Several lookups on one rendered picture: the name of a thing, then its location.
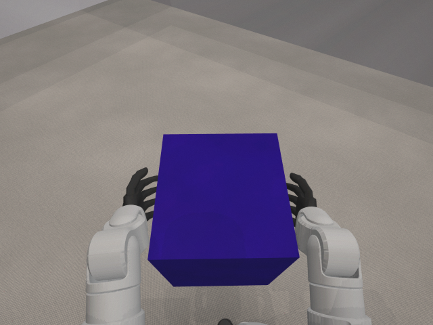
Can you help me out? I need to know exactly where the carton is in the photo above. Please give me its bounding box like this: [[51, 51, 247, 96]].
[[147, 133, 300, 286]]

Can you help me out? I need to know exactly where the robot right forearm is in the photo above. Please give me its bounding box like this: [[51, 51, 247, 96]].
[[295, 207, 372, 325]]

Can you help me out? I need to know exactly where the right robot hand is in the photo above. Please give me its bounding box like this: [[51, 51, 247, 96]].
[[286, 173, 317, 227]]

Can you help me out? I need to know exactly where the robot left forearm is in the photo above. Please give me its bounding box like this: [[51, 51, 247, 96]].
[[81, 204, 150, 325]]

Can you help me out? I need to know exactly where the left robot hand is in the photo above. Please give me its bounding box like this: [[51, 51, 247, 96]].
[[122, 167, 158, 221]]

